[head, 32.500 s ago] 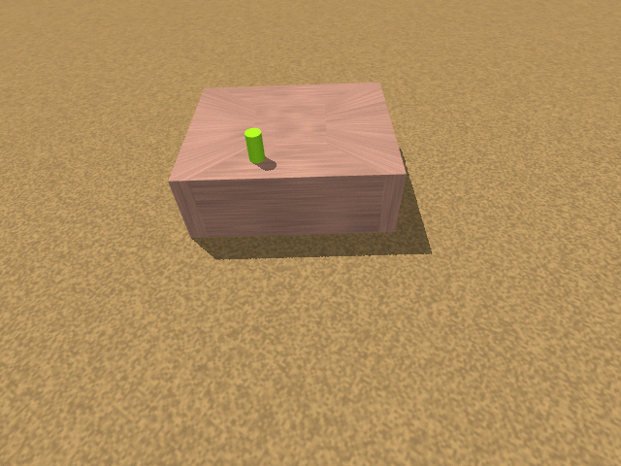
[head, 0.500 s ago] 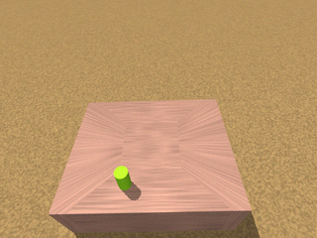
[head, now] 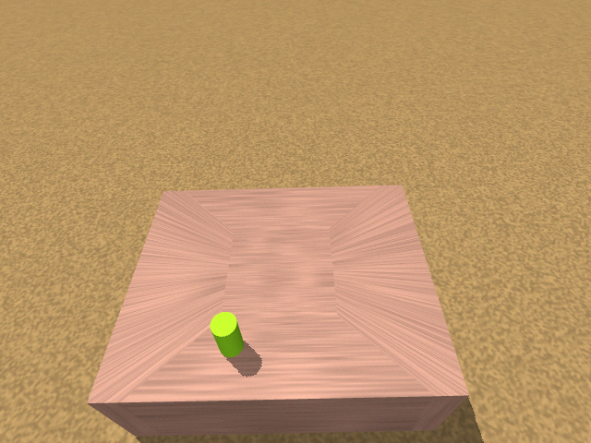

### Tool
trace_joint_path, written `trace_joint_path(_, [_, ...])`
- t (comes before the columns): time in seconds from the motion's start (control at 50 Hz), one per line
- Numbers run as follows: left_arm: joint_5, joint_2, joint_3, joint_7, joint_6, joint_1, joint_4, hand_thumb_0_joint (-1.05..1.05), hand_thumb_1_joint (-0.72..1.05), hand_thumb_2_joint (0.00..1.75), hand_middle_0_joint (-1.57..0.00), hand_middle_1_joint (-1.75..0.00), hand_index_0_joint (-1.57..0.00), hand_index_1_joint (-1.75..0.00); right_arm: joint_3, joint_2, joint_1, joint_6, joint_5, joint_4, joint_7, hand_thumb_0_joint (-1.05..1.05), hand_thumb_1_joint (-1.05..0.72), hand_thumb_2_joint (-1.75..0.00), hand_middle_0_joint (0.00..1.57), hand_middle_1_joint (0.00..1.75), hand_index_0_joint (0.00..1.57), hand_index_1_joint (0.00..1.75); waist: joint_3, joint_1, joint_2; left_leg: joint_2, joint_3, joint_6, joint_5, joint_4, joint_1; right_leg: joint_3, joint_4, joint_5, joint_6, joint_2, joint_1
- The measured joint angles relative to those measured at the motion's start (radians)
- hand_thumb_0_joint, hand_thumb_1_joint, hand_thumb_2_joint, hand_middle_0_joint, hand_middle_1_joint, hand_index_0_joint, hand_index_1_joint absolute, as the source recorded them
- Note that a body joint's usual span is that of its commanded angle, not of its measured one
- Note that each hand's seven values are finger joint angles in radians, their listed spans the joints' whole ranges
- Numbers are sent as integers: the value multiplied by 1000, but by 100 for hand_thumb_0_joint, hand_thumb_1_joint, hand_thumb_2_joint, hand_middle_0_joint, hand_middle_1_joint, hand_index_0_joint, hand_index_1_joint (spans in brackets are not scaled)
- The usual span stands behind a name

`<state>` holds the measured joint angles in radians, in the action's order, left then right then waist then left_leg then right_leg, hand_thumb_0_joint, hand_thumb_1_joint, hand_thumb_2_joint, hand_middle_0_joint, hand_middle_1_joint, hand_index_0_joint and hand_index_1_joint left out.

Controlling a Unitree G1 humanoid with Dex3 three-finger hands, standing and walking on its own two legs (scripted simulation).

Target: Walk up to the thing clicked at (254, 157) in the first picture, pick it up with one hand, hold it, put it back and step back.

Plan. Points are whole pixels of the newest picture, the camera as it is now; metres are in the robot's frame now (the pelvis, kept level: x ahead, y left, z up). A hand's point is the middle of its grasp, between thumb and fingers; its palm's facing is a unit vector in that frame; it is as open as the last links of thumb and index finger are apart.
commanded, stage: stand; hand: left
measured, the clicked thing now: (227, 335) +0.47 +0.21 -0.39
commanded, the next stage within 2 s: step back in 0.46 s
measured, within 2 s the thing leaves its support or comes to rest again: neither
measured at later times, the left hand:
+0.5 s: hand out of the picture +0.07 +0.25 -0.16, palm faces +0.00 -0.94 -0.34, open 7.4 cm
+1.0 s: hand out of the picture +0.01 +0.27 -0.17, palm faces +0.01 -0.91 -0.42, open 7.4 cm
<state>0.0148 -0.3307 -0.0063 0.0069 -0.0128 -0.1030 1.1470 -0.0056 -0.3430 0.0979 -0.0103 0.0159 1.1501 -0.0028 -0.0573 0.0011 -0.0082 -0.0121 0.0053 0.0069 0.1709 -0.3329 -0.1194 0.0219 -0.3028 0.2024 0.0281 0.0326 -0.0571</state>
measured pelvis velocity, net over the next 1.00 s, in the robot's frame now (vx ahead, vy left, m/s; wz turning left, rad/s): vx -0.11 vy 0.00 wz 0.05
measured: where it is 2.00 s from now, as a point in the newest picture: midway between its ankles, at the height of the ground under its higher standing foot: outside the picture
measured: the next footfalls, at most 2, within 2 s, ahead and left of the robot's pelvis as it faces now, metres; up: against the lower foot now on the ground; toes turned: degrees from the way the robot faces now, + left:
left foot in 1.04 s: -0.13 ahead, +0.13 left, +0.00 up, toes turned +0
right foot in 1.42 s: -0.17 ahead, -0.10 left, +0.00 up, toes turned +1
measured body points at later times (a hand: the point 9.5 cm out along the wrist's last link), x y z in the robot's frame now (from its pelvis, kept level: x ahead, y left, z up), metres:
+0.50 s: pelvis +0.00 +0.00 +0.00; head +0.01 +0.00 +0.45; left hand +0.07 +0.30 -0.13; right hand +0.07 -0.30 -0.14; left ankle +0.01 +0.12 -0.75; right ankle -0.02 -0.14 -0.75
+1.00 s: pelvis -0.11 +0.00 -0.03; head -0.03 +0.00 +0.42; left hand +0.01 +0.32 -0.14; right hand -0.02 -0.32 -0.16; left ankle -0.16 +0.12 -0.72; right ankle -0.02 -0.13 -0.75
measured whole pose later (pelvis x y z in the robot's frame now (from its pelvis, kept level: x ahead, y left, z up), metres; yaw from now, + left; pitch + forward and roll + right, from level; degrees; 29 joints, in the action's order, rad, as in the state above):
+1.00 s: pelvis -0.11 +0.00 -0.03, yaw +3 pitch +0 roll +0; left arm 0.04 -0.36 -0.06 0.02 0.04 -0.06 0.87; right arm -0.06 -0.42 0.14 0.06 0.00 0.94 0.01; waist -0.18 -0.01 -0.03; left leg 0.04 -0.08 0.00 0.48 -0.86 -0.31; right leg 0.05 -0.60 0.19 0.01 0.07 -0.40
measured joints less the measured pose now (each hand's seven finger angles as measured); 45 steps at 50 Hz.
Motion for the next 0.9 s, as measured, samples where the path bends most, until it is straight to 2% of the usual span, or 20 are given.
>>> trace_joint_path(0.46, [-1, -4, 1, -2, 0, -9, -12, 1, 91, 90, -21, -30, -20, -30, 0, -3, 6, -1, -2, -4, 3, 0, -90, -90, 21, 30, 21, 30, 3, -1, 0, -2, -3, 3, -3, 4, 4, 3, 1, 0, -3, -2, 4])
trace_joint_path(0.56, [-20, -22, -29, 2, 13, 11, -66, 1, 90, 90, -21, -30, -20, -30, -19, -12, -26, 22, -15, -53, 13, 0, -90, -90, 21, 30, 21, 30, -47, -6, 3, -6, -6, -1, 19, -86, -70, 3, -100, 28, -9, -5, -75])
trace_joint_path(0.66, [-16, -58, -44, 5, 32, 31, -123, 1, 91, 90, -21, -30, -20, -30, -39, -23, -51, 40, -18, -110, 18, 0, -90, -90, 21, 30, 21, 30, -102, -2, 18, -6, -2, 0, 26, -162, -144, -5, -230, 61, -25, -4, -176])
trace_joint_path(0.72, [-10, -63, -49, 3, 36, 24, -147, 1, 91, 90, -21, -30, -20, -30, -51, -38, -58, 56, -17, -142, 18, 0, -90, -90, 21, 30, 21, 30, -120, -2, 4, -17, -7, 1, 44, -233, -190, -2, -297, 79, -31, -15, -220])
trace_joint_path(0.76, [-2, -54, -51, -1, 36, 13, -160, 1, 91, 90, -21, -30, -20, -30, -59, -54, -57, 67, -19, -157, 16, 0, -90, -90, 21, 30, 21, 30, -125, -6, -18, -13, -34, -20, 93, -317, -231, 12, -324, 85, -41, -23, -235])
trace_joint_path(0.8, [11, -42, -50, -5, 36, 2, -176, 1, 91, 90, -21, -30, -20, -30, -65, -64, -55, 80, -14, -171, 12, 0, -90, -90, 21, 30, 20, 30, -129, 6, -15, 47, -73, -29, 247, -505, -283, -2, -339, 79, -47, -9, -253])
trace_joint_path(0.82, [16, -36, -50, -5, 37, -4, -184, 1, 91, 90, -21, -30, -20, -30, -66, -67, -52, 83, -13, -179, 12, 0, -90, -90, 21, 30, 20, 30, -130, 12, -11, 75, -82, -31, 290, -600, -306, -12, -335, 70, -47, -1, -261])
trace_joint_path(0.86, [21, -25, -50, -2, 44, -5, -194, 1, 90, 90, -21, -30, -20, -30, -69, -74, -38, 82, -22, -194, 15, 0, -91, -90, 21, 29, 20, 30, -128, 13, -13, 109, -97, -28, 306, -737, -331, -15, -310, 43, -44, 10, -271])
trace_joint_path(0.9, [27, -20, -50, 1, 50, 3, -207, 1, 90, 90, -21, -30, -20, -30, -68, -78, -15, 78, -27, -205, 15, 0, -91, -90, 21, 29, 20, 30, -120, 8, -18, 118, -104, -18, 302, -790, -327, -8, -286, 17, -39, 17, -288])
